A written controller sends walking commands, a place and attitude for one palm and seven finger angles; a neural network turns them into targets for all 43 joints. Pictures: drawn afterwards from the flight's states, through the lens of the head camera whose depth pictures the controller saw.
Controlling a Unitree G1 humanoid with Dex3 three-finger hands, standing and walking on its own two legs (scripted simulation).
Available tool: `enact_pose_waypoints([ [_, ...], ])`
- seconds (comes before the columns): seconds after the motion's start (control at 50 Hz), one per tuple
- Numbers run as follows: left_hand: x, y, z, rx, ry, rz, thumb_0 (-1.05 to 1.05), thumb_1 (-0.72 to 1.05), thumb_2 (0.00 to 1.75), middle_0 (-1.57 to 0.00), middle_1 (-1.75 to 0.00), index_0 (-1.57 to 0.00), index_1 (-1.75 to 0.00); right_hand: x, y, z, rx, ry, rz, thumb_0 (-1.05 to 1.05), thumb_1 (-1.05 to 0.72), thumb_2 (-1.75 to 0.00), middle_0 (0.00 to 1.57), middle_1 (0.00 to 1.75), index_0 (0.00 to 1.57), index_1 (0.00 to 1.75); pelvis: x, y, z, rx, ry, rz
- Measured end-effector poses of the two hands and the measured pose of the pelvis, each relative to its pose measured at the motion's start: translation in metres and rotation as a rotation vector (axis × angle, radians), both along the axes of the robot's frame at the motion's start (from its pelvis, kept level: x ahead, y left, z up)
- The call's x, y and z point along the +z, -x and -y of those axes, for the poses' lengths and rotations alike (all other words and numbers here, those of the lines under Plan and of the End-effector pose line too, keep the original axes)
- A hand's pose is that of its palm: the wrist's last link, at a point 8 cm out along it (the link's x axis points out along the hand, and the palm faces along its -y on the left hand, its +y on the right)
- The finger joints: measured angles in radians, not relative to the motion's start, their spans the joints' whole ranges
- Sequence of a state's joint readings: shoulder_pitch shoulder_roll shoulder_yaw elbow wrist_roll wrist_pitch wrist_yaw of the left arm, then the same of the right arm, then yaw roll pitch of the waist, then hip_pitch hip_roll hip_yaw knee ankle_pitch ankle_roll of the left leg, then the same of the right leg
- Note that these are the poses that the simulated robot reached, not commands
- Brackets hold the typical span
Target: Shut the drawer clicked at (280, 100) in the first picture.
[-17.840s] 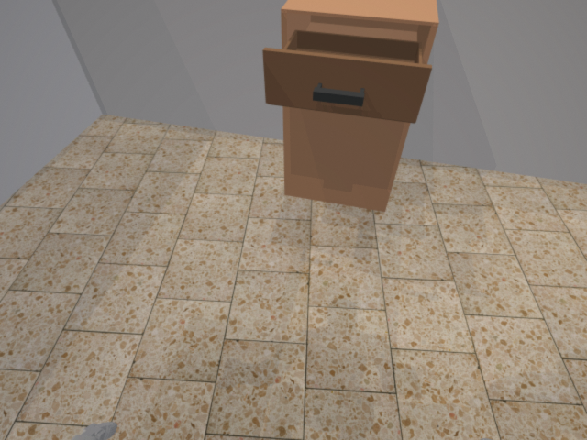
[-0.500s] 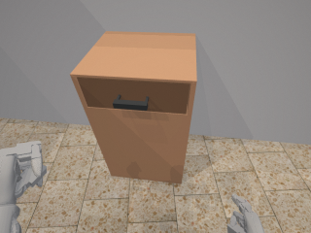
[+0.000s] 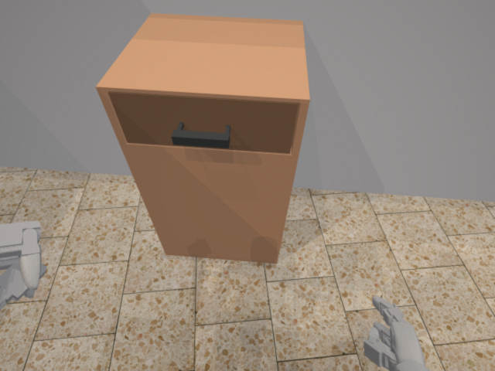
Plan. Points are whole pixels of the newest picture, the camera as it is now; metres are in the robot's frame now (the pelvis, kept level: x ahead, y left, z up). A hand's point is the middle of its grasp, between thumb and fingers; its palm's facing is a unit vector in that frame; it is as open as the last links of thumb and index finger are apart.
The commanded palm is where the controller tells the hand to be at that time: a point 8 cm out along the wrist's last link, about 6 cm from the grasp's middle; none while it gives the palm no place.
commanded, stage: step back with the hand held close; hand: left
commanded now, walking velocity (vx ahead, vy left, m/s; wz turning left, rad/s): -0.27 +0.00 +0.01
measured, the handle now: (202, 133) +0.64 +0.16 -0.01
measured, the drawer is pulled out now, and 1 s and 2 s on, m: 0.00 0.00 0.00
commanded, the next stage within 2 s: stop stepping back and stand still in 0.78 s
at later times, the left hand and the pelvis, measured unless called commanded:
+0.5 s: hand (0, 336) +0.12 +0.25 +0.17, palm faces +0.36 -0.78 -0.51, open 3.3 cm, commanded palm +0.06 +0.27 +0.18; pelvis -0.07 -0.01 +0.00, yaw +1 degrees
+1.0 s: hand out of the picture -0.03 +0.22 +0.15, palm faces +0.27 -0.86 -0.44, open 3.3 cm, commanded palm -0.09 +0.26 +0.18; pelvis -0.23 -0.02 +0.00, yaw -1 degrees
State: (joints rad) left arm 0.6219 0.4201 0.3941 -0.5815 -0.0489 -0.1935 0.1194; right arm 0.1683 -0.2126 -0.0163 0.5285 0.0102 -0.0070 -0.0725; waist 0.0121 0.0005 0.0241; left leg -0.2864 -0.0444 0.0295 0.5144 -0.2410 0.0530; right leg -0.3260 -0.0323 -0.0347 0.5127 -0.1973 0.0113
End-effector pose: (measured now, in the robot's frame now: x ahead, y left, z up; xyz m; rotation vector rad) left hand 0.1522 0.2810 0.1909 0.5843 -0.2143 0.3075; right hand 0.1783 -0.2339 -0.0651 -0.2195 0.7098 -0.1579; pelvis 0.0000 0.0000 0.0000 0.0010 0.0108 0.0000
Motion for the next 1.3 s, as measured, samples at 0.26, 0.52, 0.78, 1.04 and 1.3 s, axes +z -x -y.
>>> enact_pose_waypoints([
  [0.26,-0.024,0.041,-0.003,-0.001,0.091,0.026,0.02,0.88,0.90,-1.41,-1.60,-1.41,-1.59,-0.005,0.061,0.002,-0.001,0.055,-0.062,0.01,-0.90,-0.90,0.20,0.30,0.20,0.30,-0.005,0.041,-0.004,0.023,0.041,-0.002],
  [0.52,-0.009,0.067,0.002,-0.026,-0.019,0.028,0.02,0.89,0.90,-1.40,-1.60,-1.41,-1.60,-0.015,0.085,-0.002,0.061,0.024,-0.070,0.01,-0.90,-0.90,0.20,0.30,0.20,0.30,-0.003,0.079,0.009,-0.001,0.029,-0.116],
  [0.78,0.011,0.141,0.022,-0.127,-0.072,0.042,0.01,0.88,0.90,-1.40,-1.60,-1.41,-1.59,0.009,0.149,0.027,-0.024,0.040,-0.026,0.01,-0.90,-0.90,0.20,0.30,0.20,0.30,0.001,0.139,0.023,-0.015,0.037,-0.065],
  [1.04,-0.011,0.242,0.025,-0.076,0.056,-0.004,0.02,0.89,0.90,-1.40,-1.60,-1.40,-1.59,0.016,0.253,0.012,0.020,0.018,0.045,0.01,-0.90,-0.90,0.20,0.30,0.20,0.30,0.003,0.242,0.021,0.003,0.039,0.010],
  [1.3,-0.015,0.318,-0.003,0.055,0.144,0.173,0.01,0.88,0.90,-1.41,-1.60,-1.41,-1.60,-0.006,0.360,0.022,-0.036,0.087,-0.032,0.01,-0.90,-0.90,0.20,0.30,0.20,0.30,-0.008,0.309,0.006,-0.005,0.036,-0.014],
])
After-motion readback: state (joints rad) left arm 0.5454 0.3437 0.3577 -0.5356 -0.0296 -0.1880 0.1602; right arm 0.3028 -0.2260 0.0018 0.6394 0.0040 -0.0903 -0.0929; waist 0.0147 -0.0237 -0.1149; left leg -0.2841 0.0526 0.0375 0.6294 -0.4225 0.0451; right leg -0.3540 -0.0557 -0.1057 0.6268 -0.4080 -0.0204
